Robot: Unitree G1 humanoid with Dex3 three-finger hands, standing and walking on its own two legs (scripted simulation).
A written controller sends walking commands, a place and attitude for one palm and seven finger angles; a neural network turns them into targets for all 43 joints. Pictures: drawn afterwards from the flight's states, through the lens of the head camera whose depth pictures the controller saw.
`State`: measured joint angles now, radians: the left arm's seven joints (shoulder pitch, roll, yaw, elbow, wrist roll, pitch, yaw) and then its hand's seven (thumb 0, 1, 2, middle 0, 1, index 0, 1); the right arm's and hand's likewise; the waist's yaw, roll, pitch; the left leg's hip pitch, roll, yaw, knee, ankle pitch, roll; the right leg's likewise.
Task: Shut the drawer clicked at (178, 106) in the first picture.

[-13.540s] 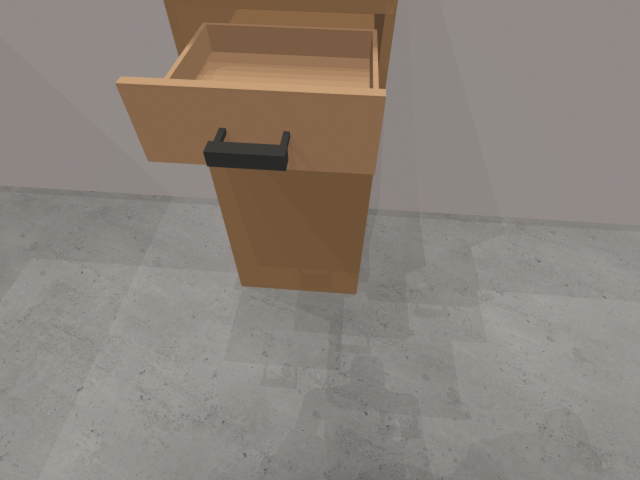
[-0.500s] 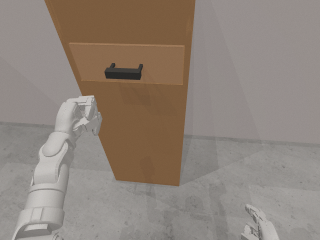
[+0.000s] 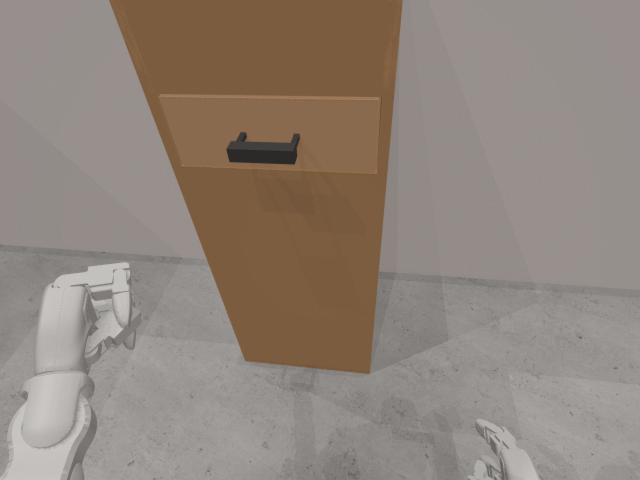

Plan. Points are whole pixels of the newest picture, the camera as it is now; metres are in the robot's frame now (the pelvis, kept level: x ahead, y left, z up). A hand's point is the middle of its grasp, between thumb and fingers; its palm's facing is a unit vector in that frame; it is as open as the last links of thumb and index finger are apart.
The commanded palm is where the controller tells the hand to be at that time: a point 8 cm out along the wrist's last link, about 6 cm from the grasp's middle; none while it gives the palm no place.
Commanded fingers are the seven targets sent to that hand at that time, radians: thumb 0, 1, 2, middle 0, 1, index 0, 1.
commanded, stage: draw the hand back to the body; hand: left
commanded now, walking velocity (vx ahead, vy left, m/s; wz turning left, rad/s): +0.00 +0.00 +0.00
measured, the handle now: (265, 145) +0.62 +0.16 +0.12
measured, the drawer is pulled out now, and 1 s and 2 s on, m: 0.00 0.00 0.00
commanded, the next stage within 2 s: step back with the hand held close in 0.38 s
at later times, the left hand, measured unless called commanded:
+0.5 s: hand (69, 364) +0.18 +0.26 +0.15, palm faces +0.43 -0.83 -0.35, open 3.3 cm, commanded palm +0.12 +0.29 +0.17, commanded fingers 0.00 0.90 0.90 -1.40 -1.60 -1.40 -1.60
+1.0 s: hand (52, 388) +0.15 +0.26 +0.15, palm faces +0.30 -0.81 -0.51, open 3.3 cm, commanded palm +0.09 +0.30 +0.17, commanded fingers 0.00 0.90 0.90 -1.40 -1.60 -1.40 -1.60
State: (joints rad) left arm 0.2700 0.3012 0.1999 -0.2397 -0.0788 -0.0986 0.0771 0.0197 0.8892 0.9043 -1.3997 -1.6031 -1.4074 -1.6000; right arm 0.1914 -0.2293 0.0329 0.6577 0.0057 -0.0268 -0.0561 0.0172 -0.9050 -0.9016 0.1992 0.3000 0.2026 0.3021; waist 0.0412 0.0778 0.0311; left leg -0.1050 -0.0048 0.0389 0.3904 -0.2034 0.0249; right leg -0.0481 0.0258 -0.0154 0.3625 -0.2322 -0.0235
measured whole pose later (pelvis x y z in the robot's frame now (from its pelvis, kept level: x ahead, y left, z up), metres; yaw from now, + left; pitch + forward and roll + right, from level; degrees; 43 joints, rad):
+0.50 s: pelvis +0.00 +0.01 +0.00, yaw +1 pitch -5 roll -1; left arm 0.50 0.31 0.27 -0.44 -0.06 -0.10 0.11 0.02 0.89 0.90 -1.40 -1.60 -1.41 -1.60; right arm 0.17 -0.21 0.03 0.63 -0.01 -0.09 -0.07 0.02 -0.91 -0.90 0.20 0.30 0.20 0.30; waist 0.08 0.06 0.03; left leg -0.12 -0.02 0.03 0.43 -0.22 0.04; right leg -0.04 0.01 -0.03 0.38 -0.24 -0.01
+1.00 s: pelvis -0.04 +0.03 -0.01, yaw -1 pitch +0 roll -1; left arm 0.63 0.41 0.37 -0.56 -0.05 -0.20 0.11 0.02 0.88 0.90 -1.40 -1.60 -1.41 -1.60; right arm 0.20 -0.23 -0.02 0.54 0.01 0.00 -0.08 0.02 -0.91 -0.90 0.20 0.30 0.20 0.30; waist 0.00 0.03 0.03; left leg -0.33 -0.02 0.07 0.52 -0.19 0.07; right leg -0.29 0.00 0.01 0.51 -0.23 0.02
